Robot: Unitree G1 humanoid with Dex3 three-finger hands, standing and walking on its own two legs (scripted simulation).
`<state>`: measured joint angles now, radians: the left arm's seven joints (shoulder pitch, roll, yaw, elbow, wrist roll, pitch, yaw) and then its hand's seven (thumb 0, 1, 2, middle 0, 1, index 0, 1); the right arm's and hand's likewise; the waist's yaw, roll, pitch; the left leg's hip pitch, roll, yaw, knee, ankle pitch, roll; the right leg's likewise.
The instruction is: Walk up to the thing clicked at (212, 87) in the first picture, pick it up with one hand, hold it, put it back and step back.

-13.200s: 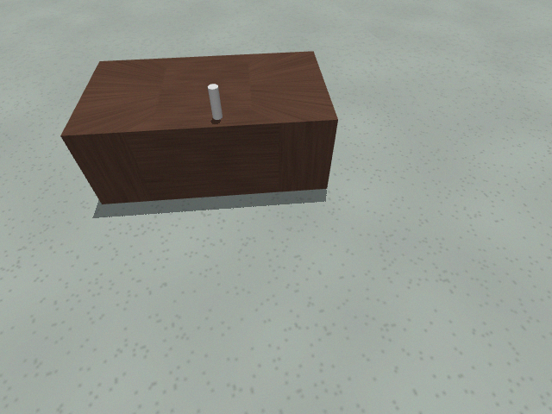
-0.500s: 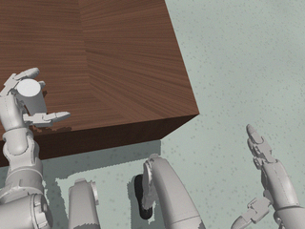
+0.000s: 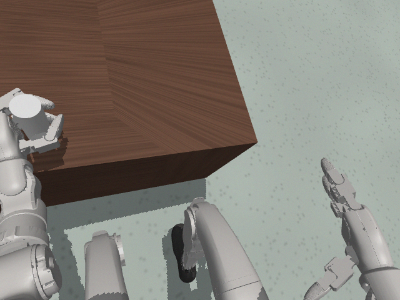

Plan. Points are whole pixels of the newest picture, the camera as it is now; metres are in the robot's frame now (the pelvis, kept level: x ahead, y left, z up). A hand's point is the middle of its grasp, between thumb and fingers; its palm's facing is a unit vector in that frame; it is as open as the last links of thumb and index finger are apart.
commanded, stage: settle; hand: left
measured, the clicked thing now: (35, 125) +0.48 +0.19 -0.07
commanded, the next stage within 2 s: lift in 1.08 s
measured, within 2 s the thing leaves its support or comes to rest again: leaves its support in 0.18 s
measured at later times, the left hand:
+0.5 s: hand (26, 104) +0.49 +0.19 -0.01, palm faces +0.15 -0.99 -0.02, open 5.2 cm
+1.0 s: hand (24, 87) +0.50 +0.18 +0.02, palm faces +0.15 -0.99 -0.02, open 5.2 cm
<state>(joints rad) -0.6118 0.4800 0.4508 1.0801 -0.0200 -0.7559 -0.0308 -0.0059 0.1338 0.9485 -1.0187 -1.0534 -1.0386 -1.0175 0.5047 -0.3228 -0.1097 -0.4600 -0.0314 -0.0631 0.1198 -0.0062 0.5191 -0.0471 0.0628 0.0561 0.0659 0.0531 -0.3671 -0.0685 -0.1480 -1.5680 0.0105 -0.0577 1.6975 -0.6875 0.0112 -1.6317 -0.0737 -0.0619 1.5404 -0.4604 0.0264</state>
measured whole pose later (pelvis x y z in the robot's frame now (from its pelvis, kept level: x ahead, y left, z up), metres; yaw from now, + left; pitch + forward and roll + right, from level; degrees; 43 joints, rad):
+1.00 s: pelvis +0.02 +0.00 +0.05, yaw +0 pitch +29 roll -3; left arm -0.65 0.45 0.41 1.06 -0.04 -0.61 -0.02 0.00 0.18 1.12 -1.01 -1.14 -1.02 -1.11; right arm 0.46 -0.28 -0.07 -0.26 -0.04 0.00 0.07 -0.01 0.55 -0.05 0.06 0.06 0.06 0.05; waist -0.30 -0.04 -0.16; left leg -1.37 0.02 -0.04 1.51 -0.66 0.01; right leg -1.44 -0.06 -0.05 1.38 -0.45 0.03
